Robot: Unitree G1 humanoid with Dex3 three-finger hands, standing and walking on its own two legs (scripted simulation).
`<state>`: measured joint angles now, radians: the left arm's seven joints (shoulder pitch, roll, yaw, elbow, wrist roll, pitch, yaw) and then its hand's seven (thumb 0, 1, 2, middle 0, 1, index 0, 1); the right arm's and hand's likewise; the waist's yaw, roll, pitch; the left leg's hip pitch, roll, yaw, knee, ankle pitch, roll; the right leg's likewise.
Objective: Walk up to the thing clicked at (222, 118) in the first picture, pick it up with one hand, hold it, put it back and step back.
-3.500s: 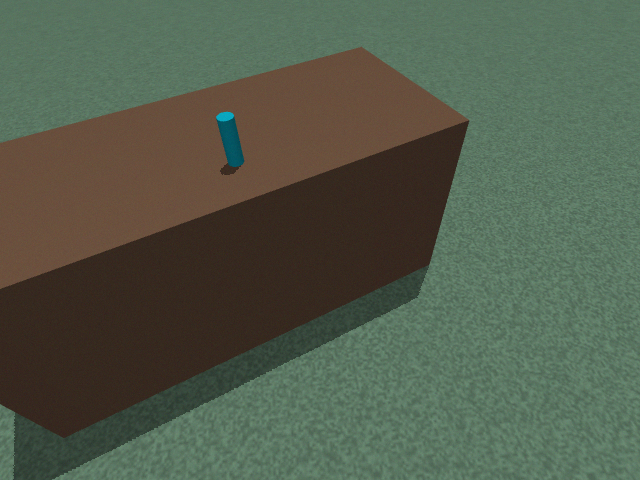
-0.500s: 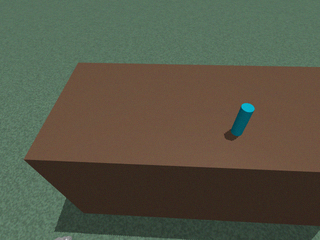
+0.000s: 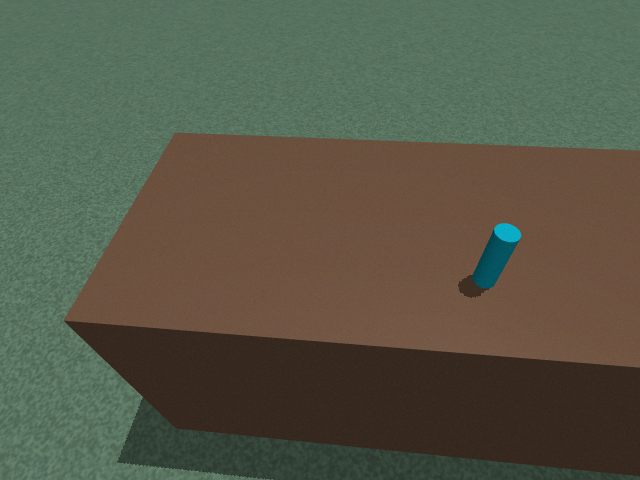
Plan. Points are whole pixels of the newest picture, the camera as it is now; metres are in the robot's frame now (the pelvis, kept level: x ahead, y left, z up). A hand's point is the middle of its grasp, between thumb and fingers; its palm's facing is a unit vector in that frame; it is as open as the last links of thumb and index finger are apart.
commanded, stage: walk up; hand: right
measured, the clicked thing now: (494, 257) +0.49 -0.25 -0.06
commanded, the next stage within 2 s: stand in 0.02 s
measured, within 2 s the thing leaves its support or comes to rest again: neither
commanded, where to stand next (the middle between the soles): +0.04 +0.00 m, yaw -4 degrees
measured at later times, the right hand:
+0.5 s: hand out of the picture +0.10 -0.25 -0.16, palm faces -0.02 +0.94 -0.33, open 7.4 cm
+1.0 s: hand out of the picture +0.11 -0.27 -0.15, palm faces -0.02 +0.94 -0.34, open 7.4 cm
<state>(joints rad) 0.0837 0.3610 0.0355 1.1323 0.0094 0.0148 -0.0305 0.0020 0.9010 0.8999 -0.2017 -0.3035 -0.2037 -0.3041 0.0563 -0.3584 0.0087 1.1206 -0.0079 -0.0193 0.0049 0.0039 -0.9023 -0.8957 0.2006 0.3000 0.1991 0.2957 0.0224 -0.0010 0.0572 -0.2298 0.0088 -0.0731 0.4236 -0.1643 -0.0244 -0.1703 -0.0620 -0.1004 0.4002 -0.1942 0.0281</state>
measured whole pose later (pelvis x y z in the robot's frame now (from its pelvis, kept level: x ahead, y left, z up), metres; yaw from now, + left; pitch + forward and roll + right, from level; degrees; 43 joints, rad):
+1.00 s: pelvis +0.04 -0.01 +0.01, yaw -2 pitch -2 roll +0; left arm 0.09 0.35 0.02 1.13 0.01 0.00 -0.01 0.00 0.90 0.90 -0.20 -0.30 -0.20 -0.30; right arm 0.08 -0.35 0.01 1.13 -0.01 -0.01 0.00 0.00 -0.90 -0.90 0.20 0.30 0.20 0.30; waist 0.01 0.01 0.05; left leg -0.12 0.03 -0.05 0.33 -0.17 -0.04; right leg -0.09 -0.04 -0.08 0.32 -0.20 0.02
